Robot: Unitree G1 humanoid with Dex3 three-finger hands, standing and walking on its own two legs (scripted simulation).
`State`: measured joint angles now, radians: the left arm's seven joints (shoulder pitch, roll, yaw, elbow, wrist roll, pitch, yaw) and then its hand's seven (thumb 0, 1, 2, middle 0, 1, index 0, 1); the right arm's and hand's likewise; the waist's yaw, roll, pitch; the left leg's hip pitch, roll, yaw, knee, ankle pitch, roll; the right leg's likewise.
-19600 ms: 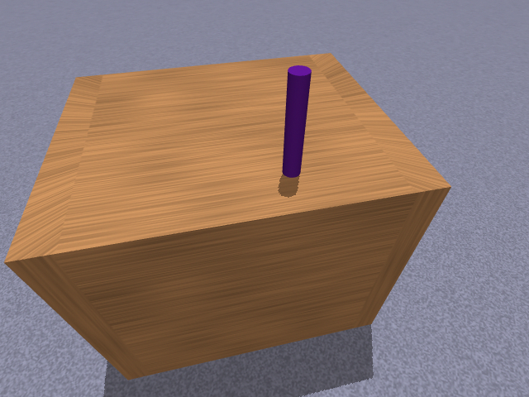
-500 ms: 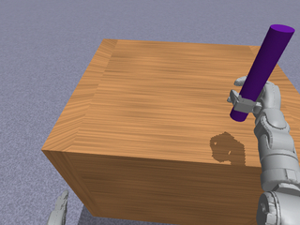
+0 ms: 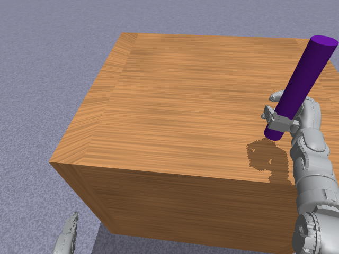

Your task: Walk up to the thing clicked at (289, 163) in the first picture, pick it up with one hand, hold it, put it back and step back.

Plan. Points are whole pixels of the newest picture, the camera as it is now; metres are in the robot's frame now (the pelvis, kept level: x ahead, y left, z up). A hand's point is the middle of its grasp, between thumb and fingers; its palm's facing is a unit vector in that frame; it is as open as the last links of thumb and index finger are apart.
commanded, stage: lower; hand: right
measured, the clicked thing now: (293, 96) +0.46 -0.22 +0.17
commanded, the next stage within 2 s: loosen in 0.60 s
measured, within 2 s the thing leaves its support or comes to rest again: rests again in 0.50 s
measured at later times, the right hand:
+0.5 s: hand (270, 125) +0.46 -0.20 +0.07, palm faces +0.19 +0.98 +0.02, open 5.5 cm
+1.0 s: hand (271, 126) +0.46 -0.21 +0.07, palm faces +0.21 +0.98 +0.01, open 5.8 cm
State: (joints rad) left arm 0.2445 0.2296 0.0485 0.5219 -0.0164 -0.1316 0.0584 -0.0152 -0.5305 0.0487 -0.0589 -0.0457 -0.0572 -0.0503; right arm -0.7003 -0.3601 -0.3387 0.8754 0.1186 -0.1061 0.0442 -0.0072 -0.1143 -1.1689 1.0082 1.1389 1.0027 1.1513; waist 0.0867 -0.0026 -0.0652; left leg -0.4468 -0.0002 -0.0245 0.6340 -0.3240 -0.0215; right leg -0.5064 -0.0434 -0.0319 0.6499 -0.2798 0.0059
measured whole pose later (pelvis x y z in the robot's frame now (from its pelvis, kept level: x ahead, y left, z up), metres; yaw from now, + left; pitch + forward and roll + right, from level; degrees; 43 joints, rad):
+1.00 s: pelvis -0.01 -0.01 -0.02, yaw +0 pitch +13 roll +2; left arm 0.31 0.23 0.05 0.33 0.02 -0.12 0.02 -0.02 -0.50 0.03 -0.06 -0.05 -0.07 -0.05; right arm -0.72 -0.37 -0.38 1.00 0.07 -0.30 0.02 0.00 -0.12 -0.90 1.05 1.03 1.05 1.03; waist 0.12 0.00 -0.10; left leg -0.64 -0.01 -0.02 0.80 -0.38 -0.03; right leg -0.71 -0.05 -0.02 0.85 -0.35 0.00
